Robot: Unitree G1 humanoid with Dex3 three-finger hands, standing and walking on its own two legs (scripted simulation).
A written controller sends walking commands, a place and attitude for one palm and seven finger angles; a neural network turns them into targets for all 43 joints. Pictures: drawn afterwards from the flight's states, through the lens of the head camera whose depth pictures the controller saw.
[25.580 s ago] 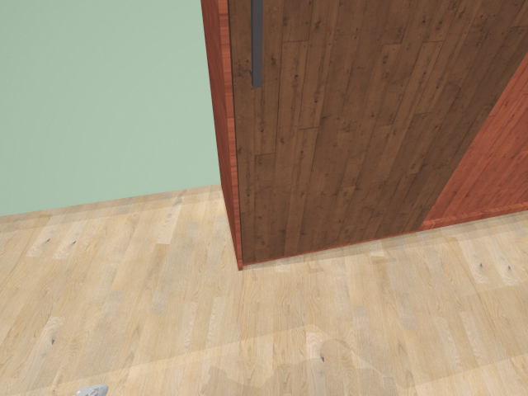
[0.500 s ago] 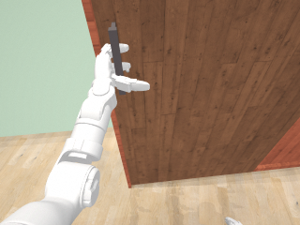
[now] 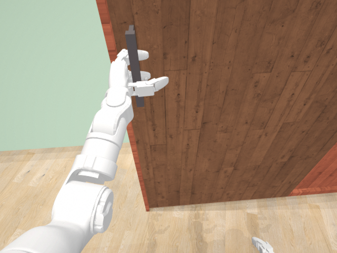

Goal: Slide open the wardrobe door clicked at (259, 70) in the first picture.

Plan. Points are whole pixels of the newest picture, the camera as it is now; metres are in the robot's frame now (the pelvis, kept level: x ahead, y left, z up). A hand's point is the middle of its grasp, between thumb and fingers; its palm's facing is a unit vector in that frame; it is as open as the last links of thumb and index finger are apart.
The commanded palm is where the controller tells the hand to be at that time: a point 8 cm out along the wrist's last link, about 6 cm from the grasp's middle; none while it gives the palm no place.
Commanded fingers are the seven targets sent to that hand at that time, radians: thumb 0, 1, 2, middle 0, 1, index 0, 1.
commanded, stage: grip the handle and tug to test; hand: left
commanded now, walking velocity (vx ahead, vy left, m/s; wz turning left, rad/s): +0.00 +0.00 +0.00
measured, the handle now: (136, 69) +0.49 +0.11 +0.21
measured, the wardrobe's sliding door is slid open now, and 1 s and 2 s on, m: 0.00 0.00 0.01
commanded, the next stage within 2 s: tug the door sideways, standing still in 1.00 s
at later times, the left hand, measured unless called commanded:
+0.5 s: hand (145, 79) +0.44 +0.08 +0.21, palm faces +0.10 -0.99 +0.01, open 5.3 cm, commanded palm +0.41 +0.13 +0.21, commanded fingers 0.00 0.90 0.90 -0.45 -1.40 -0.45 -1.40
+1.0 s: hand (145, 80) +0.44 +0.08 +0.21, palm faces +0.09 -1.00 +0.01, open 5.6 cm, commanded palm +0.38 +0.12 +0.21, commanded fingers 0.00 0.90 0.90 -0.45 -1.40 -0.45 -1.40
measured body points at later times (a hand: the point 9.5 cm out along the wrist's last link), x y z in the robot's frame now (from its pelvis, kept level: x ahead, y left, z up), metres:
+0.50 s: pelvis +0.00 +0.00 +0.00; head +0.00 -0.01 +0.45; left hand +0.43 +0.13 +0.21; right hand +0.12 -0.23 -0.12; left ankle -0.01 +0.12 -0.74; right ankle -0.01 -0.11 -0.74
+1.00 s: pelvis +0.02 +0.00 +0.00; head +0.01 -0.01 +0.45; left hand +0.43 +0.13 +0.21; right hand +0.16 -0.23 -0.11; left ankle -0.01 +0.12 -0.74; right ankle -0.01 -0.11 -0.74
